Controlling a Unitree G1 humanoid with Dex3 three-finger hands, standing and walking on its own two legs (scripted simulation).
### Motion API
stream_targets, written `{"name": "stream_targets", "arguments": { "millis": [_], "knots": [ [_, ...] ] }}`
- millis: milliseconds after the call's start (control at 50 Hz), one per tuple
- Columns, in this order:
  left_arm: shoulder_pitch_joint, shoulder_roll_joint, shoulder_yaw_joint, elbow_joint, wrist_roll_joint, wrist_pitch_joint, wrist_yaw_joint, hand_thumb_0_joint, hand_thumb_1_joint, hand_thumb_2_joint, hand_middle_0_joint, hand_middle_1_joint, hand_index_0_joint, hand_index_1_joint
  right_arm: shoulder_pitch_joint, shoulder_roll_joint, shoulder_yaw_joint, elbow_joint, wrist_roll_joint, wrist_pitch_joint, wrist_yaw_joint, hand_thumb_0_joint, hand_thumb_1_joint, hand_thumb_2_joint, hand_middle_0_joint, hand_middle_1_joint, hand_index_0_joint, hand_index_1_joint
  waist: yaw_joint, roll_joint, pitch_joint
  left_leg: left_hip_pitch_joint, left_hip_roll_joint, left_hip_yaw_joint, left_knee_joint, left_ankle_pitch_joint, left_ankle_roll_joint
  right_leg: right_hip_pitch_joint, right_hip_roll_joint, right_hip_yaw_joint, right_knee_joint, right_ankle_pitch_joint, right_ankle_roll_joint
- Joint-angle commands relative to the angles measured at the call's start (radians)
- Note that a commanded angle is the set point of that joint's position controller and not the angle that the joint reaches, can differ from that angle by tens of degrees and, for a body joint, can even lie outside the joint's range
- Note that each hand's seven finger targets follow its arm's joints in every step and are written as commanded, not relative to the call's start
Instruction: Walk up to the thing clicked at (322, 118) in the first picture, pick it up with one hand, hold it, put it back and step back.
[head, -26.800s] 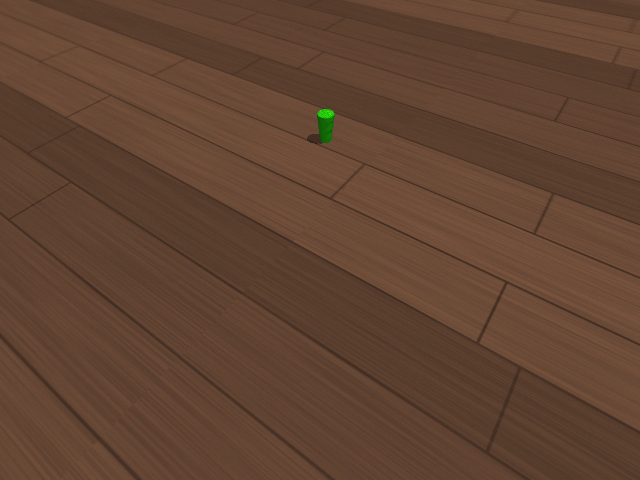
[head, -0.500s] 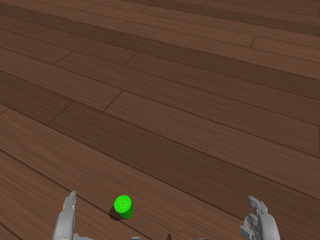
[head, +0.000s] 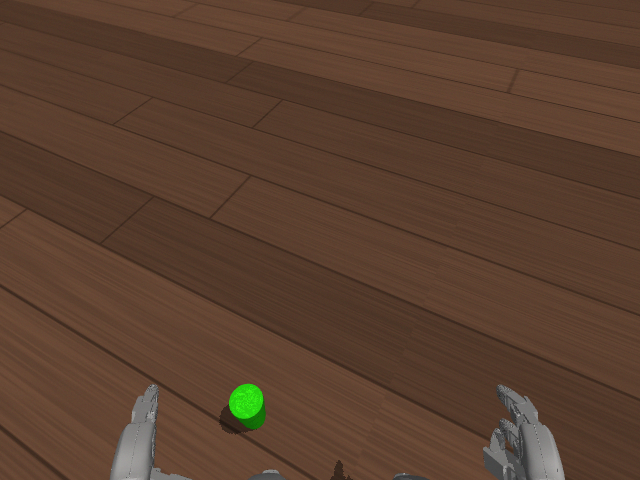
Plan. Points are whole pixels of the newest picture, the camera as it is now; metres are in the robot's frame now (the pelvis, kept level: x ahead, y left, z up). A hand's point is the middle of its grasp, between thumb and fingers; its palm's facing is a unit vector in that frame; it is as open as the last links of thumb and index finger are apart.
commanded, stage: home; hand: left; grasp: from the side
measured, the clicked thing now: (250, 409) +0.40 +0.22 -0.64
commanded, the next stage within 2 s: stand in 1.16 s
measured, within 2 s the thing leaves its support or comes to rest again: neither
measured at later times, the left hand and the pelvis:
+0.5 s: hand (187, 460) +0.17 +0.18 -0.05, palm faces +0.10 -0.95 -0.28, open 17.4 cm; pelvis +0.00 +0.00 +0.00, yaw +0 degrees
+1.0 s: hand (187, 453) +0.18 +0.18 -0.05, palm faces +0.11 -0.95 -0.28, open 17.4 cm; pelvis +0.00 +0.00 +0.00, yaw +0 degrees
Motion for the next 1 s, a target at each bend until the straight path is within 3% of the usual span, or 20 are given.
{"name": "stream_targets", "arguments": {
  "millis": [0, 160, 200, 280, 320, 340, 380, 400, 560, 680, 740, 760, 780, 860, 900, 920, 980],
  "knots": [
    [-0.018, 0.104, 0.053, -0.186, 0.009, -0.053, 0.009, 0.000, -0.532, 0.066, -0.051, -0.058, -0.051, -0.058, -0.076, -0.113, -0.054, -0.156, -0.007, -0.063, -0.010, 0.000, -0.898, -0.901, 0.200, 0.301, 0.200, 0.301, 0.003, -0.029, -0.096, 0.070, -0.047, 0.032, -0.152, 0.127, 0.031, 0.044, 0.027, -0.001, -0.175, 0.129, -0.008],
    [-0.028, 0.106, 0.056, -0.175, 0.013, -0.055, 0.007, 0.000, -0.545, 0.059, -0.050, -0.056, -0.050, -0.056, -0.073, -0.114, -0.056, -0.146, -0.008, -0.068, -0.016, 0.000, -0.898, -0.901, 0.200, 0.301, 0.200, 0.301, -0.007, -0.040, -0.113, 0.086, -0.044, 0.036, -0.143, 0.153, 0.034, 0.048, 0.026, 0.005, -0.174, 0.158, -0.004],
    [-0.027, 0.115, 0.066, -0.183, 0.011, -0.055, 0.006, 0.000, -0.546, 0.058, -0.050, -0.056, -0.049, -0.056, -0.080, -0.111, -0.054, -0.147, -0.008, -0.069, -0.014, 0.000, -0.898, -0.901, 0.200, 0.301, 0.200, 0.301, 0.005, -0.035, -0.097, 0.075, -0.047, 0.040, -0.149, 0.123, 0.034, 0.046, 0.023, 0.009, -0.189, 0.126, -0.006],
    [-0.042, 0.106, 0.055, -0.180, 0.009, -0.055, 0.004, 0.000, -0.531, 0.067, -0.051, -0.059, -0.051, -0.058, -0.084, -0.111, -0.052, -0.142, -0.007, -0.073, -0.014, 0.000, -0.898, -0.901, 0.200, 0.301, 0.200, 0.301, 0.000, -0.021, -0.058, 0.067, -0.046, 0.036, -0.167, 0.088, 0.032, 0.029, 0.026, 0.001, -0.187, 0.088, -0.009],
    [-0.016, 0.105, 0.057, -0.169, 0.011, -0.051, 0.003, 0.000, -0.545, 0.059, -0.050, -0.057, -0.049, -0.056, -0.078, -0.113, -0.055, -0.145, -0.009, -0.072, -0.015, 0.000, -0.898, -0.901, 0.200, 0.301, 0.200, 0.301, 0.001, -0.015, -0.102, 0.087, -0.045, 0.032, -0.160, 0.139, 0.031, 0.048, 0.029, -0.003, -0.174, 0.136, -0.010],
    [-0.030, 0.099, 0.050, -0.176, 0.009, -0.052, 0.001, 0.000, -0.540, 0.062, -0.050, -0.058, -0.050, -0.057, -0.080, -0.114, -0.054, -0.145, -0.007, -0.072, -0.012, 0.000, -0.899, -0.901, 0.200, 0.301, 0.200, 0.301, -0.001, -0.015, -0.064, 0.071, -0.044, 0.033, -0.167, 0.109, 0.030, 0.033, 0.030, -0.004, -0.178, 0.111, -0.010],
    [-0.027, 0.121, 0.071, -0.182, 0.011, -0.056, 0.003, 0.000, -0.539, 0.063, -0.050, -0.058, -0.050, -0.058, -0.072, -0.114, -0.056, -0.144, -0.009, -0.070, -0.015, 0.000, -0.899, -0.901, 0.200, 0.301, 0.200, 0.301, 0.004, -0.021, -0.107, 0.087, -0.044, 0.033, -0.156, 0.146, 0.032, 0.051, 0.029, -0.001, -0.173, 0.142, -0.009],
    [-0.024, 0.101, 0.049, -0.168, 0.010, -0.053, 0.000, 0.000, -0.557, 0.052, -0.048, -0.055, -0.048, -0.055, -0.079, -0.117, -0.056, -0.146, -0.008, -0.070, -0.013, 0.000, -0.899, -0.901, 0.200, 0.300, 0.200, 0.300, -0.002, -0.020, -0.089, 0.085, -0.043, 0.030, -0.166, 0.128, 0.030, 0.039, 0.032, -0.005, -0.171, 0.124, -0.011],
    [-0.034, 0.105, 0.052, -0.175, 0.010, -0.055, 0.003, 0.000, -0.540, 0.062, -0.050, -0.058, -0.050, -0.058, -0.084, -0.118, -0.056, -0.148, -0.007, -0.077, -0.013, 0.000, -0.899, -0.901, 0.200, 0.300, 0.200, 0.300, 0.003, -0.029, -0.077, 0.078, -0.038, 0.020, -0.184, 0.088, 0.029, 0.030, 0.037, -0.015, -0.170, 0.082, -0.015],
    [-0.022, 0.100, 0.052, -0.166, 0.013, -0.052, 0.004, 0.000, -0.548, 0.057, -0.049, -0.057, -0.049, -0.056, -0.067, -0.118, -0.058, -0.139, -0.010, -0.079, -0.014, 0.000, -0.899, -0.901, 0.200, 0.300, 0.200, 0.300, -0.001, -0.017, -0.108, 0.103, -0.037, 0.022, -0.162, 0.194, 0.025, 0.044, 0.038, -0.014, -0.148, 0.178, -0.015],
    [-0.055, 0.100, 0.049, -0.177, 0.013, -0.056, 0.005, 0.000, -0.539, 0.062, -0.050, -0.058, -0.050, -0.058, -0.074, -0.117, -0.057, -0.135, -0.010, -0.077, -0.014, 0.000, -0.899, -0.901, 0.200, 0.300, 0.200, 0.300, 0.000, -0.005, -0.086, 0.096, -0.033, 0.014, -0.181, 0.140, 0.023, 0.031, 0.039, -0.018, -0.150, 0.124, -0.017],
    [-0.026, 0.105, 0.061, -0.177, 0.014, -0.057, 0.005, 0.000, -0.562, 0.050, -0.048, -0.055, -0.048, -0.054, -0.067, -0.112, -0.057, -0.135, -0.012, -0.076, -0.014, 0.000, -0.899, -0.901, 0.200, 0.300, 0.200, 0.300, 0.009, -0.003, -0.119, 0.103, -0.037, 0.020, -0.168, 0.170, 0.023, 0.053, 0.037, -0.014, -0.153, 0.153, -0.016],
    [-0.030, 0.101, 0.052, -0.165, 0.012, -0.055, 0.004, 0.000, -0.569, 0.045, -0.047, -0.053, -0.047, -0.053, -0.078, -0.116, -0.056, -0.138, -0.010, -0.077, -0.014, 0.000, -0.899, -0.901, 0.200, 0.300, 0.200, 0.300, 0.006, -0.037, -0.085, 0.089, -0.038, 0.022, -0.171, 0.148, 0.027, 0.046, 0.034, -0.014, -0.164, 0.135, -0.014],
    [-0.046, 0.101, 0.050, -0.181, 0.011, -0.054, 0.004, 0.000, -0.551, 0.056, -0.049, -0.057, -0.049, -0.056, -0.072, -0.114, -0.054, -0.132, -0.010, -0.077, -0.015, 0.000, -0.899, -0.901, 0.200, 0.300, 0.200, 0.300, 0.003, 0.011, -0.076, 0.093, -0.038, 0.024, -0.179, 0.130, 0.024, 0.030, 0.035, -0.012, -0.160, 0.119, -0.016],
    [-0.023, 0.091, 0.047, -0.162, 0.013, -0.055, 0.003, 0.000, -0.538, 0.063, -0.050, -0.058, -0.050, -0.058, -0.074, -0.116, -0.058, -0.138, -0.010, -0.081, -0.014, 0.000, -0.899, -0.901, 0.200, 0.300, 0.200, 0.300, 0.005, -0.031, -0.089, 0.093, -0.037, 0.024, -0.174, 0.141, 0.026, 0.039, 0.035, -0.013, -0.161, 0.129, -0.014],
    [-0.025, 0.111, 0.065, -0.190, 0.011, -0.057, 0.003, 0.000, -0.556, 0.053, -0.048, -0.056, -0.049, -0.055, -0.071, -0.111, -0.056, -0.139, -0.011, -0.077, -0.014, 0.000, -0.899, -0.901, 0.200, 0.300, 0.200, 0.300, 0.013, -0.011, -0.115, 0.098, -0.041, 0.026, -0.165, 0.164, 0.027, 0.057, 0.031, -0.009, -0.165, 0.154, -0.014],
    [-0.035, 0.105, 0.054, -0.184, 0.011, -0.053, 0.002, 0.000, -0.536, 0.065, -0.051, -0.059, -0.051, -0.059, -0.070, -0.115, -0.057, -0.140, -0.011, -0.078, -0.015, 0.000, -0.899, -0.901, 0.200, 0.300, 0.200, 0.300, 0.003, -0.026, -0.108, 0.096, -0.041, 0.030, -0.157, 0.176, 0.030, 0.052, 0.030, -0.006, -0.165, 0.172, -0.011]
  ]
}}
